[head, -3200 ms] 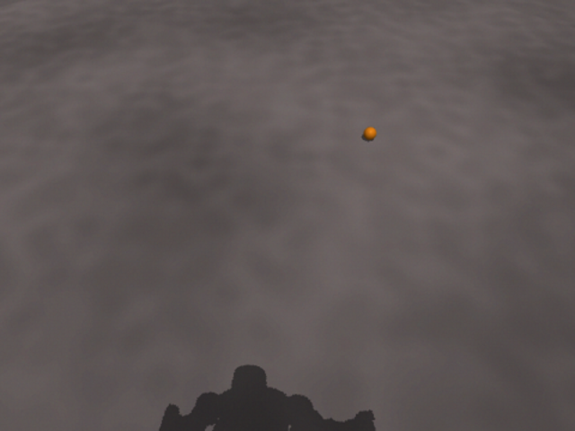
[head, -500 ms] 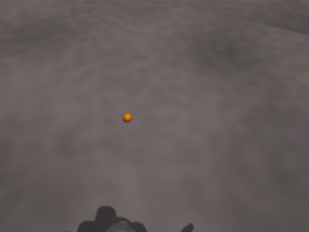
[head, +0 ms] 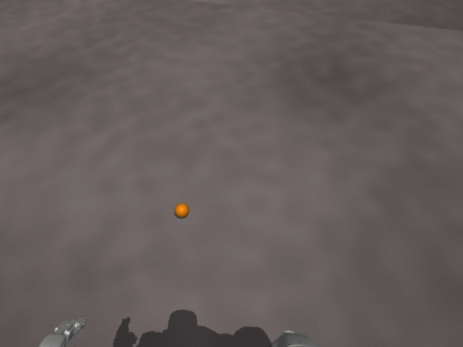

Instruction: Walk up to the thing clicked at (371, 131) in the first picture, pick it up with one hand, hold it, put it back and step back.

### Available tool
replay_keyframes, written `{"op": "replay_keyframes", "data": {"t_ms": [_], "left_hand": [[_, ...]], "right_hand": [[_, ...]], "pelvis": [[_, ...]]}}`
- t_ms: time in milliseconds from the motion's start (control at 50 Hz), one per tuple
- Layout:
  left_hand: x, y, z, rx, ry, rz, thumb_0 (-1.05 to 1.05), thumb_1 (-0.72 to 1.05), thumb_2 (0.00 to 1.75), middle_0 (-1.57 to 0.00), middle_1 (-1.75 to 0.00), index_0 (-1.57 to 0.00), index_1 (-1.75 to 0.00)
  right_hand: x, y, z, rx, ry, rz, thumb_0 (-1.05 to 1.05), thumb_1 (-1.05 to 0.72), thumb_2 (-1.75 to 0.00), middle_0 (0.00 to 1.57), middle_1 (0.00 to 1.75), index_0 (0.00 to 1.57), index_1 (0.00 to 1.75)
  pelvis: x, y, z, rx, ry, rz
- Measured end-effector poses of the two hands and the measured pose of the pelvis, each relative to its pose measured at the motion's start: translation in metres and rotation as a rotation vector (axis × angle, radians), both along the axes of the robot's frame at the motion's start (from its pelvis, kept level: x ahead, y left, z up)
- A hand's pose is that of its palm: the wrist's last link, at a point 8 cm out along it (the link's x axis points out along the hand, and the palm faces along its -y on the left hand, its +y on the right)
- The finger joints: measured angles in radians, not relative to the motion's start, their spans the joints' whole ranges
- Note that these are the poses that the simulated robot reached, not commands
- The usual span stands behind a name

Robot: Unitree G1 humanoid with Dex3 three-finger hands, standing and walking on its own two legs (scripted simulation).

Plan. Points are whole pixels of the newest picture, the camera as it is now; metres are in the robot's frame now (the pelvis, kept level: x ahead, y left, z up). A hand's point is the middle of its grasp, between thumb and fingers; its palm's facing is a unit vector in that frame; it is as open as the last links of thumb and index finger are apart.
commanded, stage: walk up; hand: left
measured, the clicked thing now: (181, 210) +0.79 +0.29 -0.72
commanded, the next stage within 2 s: none
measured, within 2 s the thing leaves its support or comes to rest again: neither
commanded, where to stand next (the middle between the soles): +0.42 +0.04 m, yaw +1 degrees
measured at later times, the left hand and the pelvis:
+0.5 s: hand (82, 316) +0.20 +0.32 -0.14, palm faces -0.02 -0.93 -0.36, open 7.4 cm; pelvis +0.18 +0.04 +0.01, yaw +2 degrees
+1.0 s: hand (114, 234) +0.36 +0.29 -0.11, palm faces -0.02 -0.88 -0.47, open 7.4 cm; pelvis +0.31 +0.01 +0.00, yaw +1 degrees
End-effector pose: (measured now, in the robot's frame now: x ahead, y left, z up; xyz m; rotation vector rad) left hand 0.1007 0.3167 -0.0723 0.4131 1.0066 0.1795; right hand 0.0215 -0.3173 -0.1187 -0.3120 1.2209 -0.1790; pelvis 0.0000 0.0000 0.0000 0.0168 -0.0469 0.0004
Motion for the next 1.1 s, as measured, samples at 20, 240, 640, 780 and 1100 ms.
{"op": "replay_keyframes", "data": {"t_ms": [20,240,640,780,1100], "left_hand": [[0.005,-0.003,0.003,-0.003,-0.009,0.008,0.01,0.91,0.90,-0.21,-0.30,-0.21,-0.30],[0.018,0.005,0.008,-0.015,0.078,0.087,0.01,0.90,0.90,-0.21,-0.30,-0.21,-0.30],[0.161,0.035,-0.019,-0.053,0.166,0.059,0.01,0.91,0.90,-0.21,-0.30,-0.20,-0.30],[0.225,0.017,-0.009,0.027,0.090,0.045,0.01,0.91,0.90,-0.21,-0.30,-0.21,-0.30],[0.268,0.023,-0.023,0.038,0.126,0.091,0.01,0.90,0.90,-0.21,-0.30,-0.21,-0.30]], "right_hand": [[0.011,0.000,0.000,0.005,-0.001,0.008,0.01,-0.91,-0.90,0.20,0.30,0.21,0.30],[0.126,0.005,0.024,0.008,-0.044,0.097,0.01,-0.91,-0.90,0.20,0.30,0.20,0.30],[0.255,0.033,0.039,-0.051,-0.106,0.070,0.01,-0.90,-0.90,0.20,0.30,0.21,0.30],[0.287,0.003,0.002,-0.018,-0.045,0.040,0.01,-0.90,-0.90,0.20,0.30,0.21,0.30],[0.381,0.022,-0.006,-0.026,-0.041,0.060,0.01,-0.91,-0.90,0.20,0.30,0.20,0.30]], "pelvis": [[0.006,-0.001,0.002,0.001,-0.002,0.002],[0.079,0.003,0.018,-0.021,0.010,0.025],[0.219,0.032,0.012,0.008,0.004,0.016],[0.268,0.006,-0.004,-0.004,0.001,0.017],[0.313,0.017,-0.009,0.000,0.014,0.030]]}}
